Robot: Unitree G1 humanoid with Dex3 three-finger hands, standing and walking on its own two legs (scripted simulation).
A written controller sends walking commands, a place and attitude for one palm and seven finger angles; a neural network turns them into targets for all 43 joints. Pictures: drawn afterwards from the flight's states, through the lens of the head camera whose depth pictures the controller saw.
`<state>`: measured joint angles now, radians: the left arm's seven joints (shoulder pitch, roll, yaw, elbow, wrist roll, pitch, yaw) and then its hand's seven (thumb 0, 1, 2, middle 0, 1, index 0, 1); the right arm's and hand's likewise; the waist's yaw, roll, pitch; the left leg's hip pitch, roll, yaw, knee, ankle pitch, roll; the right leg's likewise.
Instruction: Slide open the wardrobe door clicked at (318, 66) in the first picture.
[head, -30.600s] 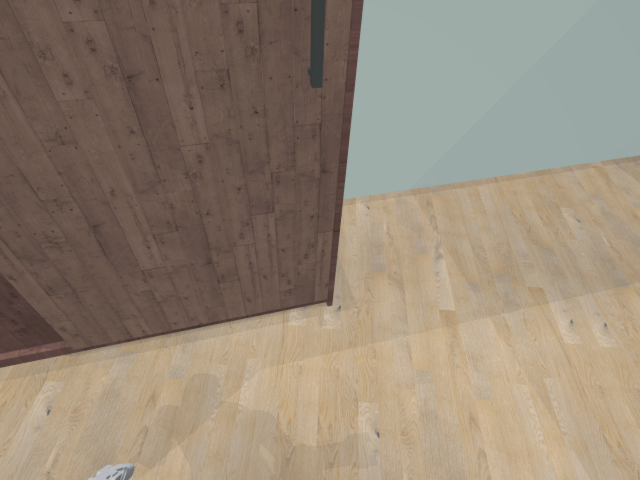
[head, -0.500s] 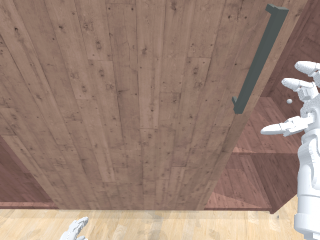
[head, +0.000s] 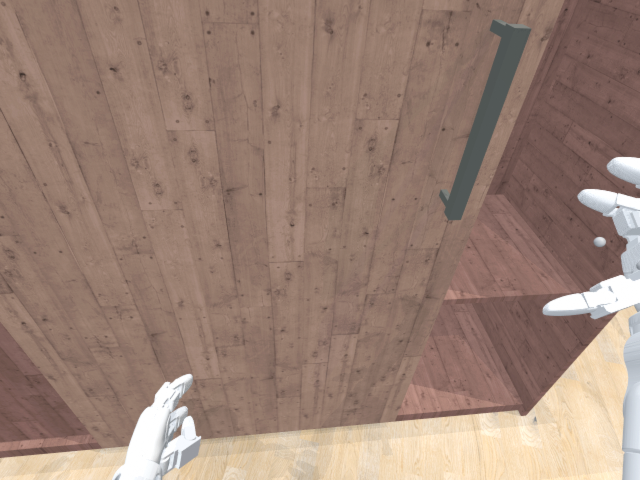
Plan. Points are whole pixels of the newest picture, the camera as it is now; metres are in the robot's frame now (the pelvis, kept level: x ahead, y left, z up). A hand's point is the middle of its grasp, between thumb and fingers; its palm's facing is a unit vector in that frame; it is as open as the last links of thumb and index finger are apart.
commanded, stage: slip the hand off the handle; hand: right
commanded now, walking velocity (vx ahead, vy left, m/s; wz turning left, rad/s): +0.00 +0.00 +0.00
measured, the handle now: (473, 130) +0.48 -0.20 +0.26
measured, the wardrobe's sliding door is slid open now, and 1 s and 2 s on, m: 0.44 0.44 0.44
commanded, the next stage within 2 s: draw the hand back to the body in 0.56 s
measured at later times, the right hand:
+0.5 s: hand (605, 248) +0.27 -0.27 +0.24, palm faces +0.26 +0.96 -0.04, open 14.7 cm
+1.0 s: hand (607, 271) +0.25 -0.27 +0.23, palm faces +0.03 +1.00 -0.08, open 14.7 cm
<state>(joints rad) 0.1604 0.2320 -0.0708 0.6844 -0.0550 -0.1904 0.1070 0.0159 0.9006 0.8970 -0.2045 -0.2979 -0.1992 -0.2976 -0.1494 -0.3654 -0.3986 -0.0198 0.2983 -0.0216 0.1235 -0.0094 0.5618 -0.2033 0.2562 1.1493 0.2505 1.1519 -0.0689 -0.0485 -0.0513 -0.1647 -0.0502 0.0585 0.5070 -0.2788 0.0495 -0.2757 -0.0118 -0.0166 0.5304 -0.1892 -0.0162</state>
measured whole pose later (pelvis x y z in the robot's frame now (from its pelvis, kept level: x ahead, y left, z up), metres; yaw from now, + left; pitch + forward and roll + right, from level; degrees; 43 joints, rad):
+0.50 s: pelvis +0.02 -0.01 +0.00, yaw +1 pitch -2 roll +0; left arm 0.20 0.24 -0.05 0.68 -0.05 -0.20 0.10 0.02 0.90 0.90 -0.20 -0.30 -0.20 -0.30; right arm 0.00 -0.34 -0.45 -0.22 0.35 0.03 0.16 -0.01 0.56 -0.20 0.26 1.15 0.25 1.15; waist -0.08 -0.04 -0.07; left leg -0.17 -0.03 0.04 0.53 -0.32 0.04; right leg -0.27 0.01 -0.04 0.54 -0.23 -0.03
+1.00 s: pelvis +0.00 -0.01 +0.00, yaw +0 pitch -5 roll +1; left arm 0.19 0.27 -0.10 0.65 -0.09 -0.17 0.11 0.02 0.90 0.90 -0.21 -0.30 -0.20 -0.30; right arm -0.06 -0.49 -0.44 -0.10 0.40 0.36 0.38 -0.01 0.55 -0.20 0.26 1.15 0.25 1.15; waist -0.06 -0.07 -0.07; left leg -0.12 -0.03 0.04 0.49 -0.27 0.03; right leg -0.23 0.00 -0.03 0.51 -0.19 -0.04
